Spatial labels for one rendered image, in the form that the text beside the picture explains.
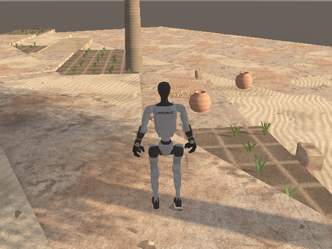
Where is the left robot hand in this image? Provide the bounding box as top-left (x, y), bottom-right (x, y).
top-left (133, 145), bottom-right (145, 157)

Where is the left robot shin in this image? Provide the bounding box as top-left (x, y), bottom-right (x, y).
top-left (150, 170), bottom-right (159, 202)

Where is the robot right upper arm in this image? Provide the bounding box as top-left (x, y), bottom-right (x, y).
top-left (175, 104), bottom-right (190, 132)

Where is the robot left upper arm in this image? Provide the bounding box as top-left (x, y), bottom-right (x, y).
top-left (140, 105), bottom-right (154, 134)

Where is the right robot forearm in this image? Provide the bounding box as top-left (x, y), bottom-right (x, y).
top-left (185, 124), bottom-right (195, 144)

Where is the left robot thigh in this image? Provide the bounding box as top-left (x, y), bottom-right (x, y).
top-left (148, 144), bottom-right (159, 179)

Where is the right robot hand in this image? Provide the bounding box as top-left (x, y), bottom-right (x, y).
top-left (185, 142), bottom-right (196, 153)

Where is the left robot forearm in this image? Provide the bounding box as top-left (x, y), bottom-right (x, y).
top-left (134, 126), bottom-right (145, 147)

